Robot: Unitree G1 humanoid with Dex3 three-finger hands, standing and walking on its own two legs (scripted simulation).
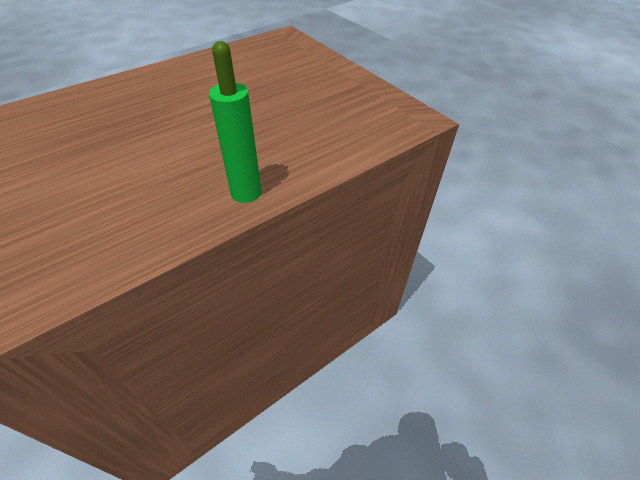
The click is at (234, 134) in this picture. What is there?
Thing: necked bottle
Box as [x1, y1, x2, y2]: [209, 41, 261, 202]
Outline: 218,41 213,45 212,51 219,83 210,89 209,96 231,195 237,201 247,202 257,198 261,191 247,89 244,85 234,82 229,48 227,44 224,42
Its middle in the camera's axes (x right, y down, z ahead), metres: -0.12 -0.16 +0.57
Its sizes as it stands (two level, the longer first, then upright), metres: 0.052 0.052 0.250
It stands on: a support 0.80 m high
